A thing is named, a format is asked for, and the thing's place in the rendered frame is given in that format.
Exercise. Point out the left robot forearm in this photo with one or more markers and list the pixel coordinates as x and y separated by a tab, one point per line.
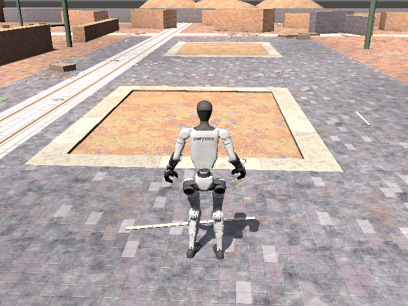
171	165

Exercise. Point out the robot right hand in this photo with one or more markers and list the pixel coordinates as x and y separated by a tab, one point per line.
241	172

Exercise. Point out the robot left upper arm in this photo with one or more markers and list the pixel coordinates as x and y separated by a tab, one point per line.
179	146

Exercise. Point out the robot right upper arm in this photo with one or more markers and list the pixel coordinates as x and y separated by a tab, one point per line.
228	144

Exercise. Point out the robot torso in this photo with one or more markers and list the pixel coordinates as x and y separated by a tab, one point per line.
204	148

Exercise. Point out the robot left hand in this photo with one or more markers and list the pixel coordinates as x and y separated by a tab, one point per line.
166	176

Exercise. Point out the robot left thigh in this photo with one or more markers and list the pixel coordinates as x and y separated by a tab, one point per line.
193	196

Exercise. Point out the right robot forearm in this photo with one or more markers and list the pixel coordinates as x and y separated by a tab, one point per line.
237	164

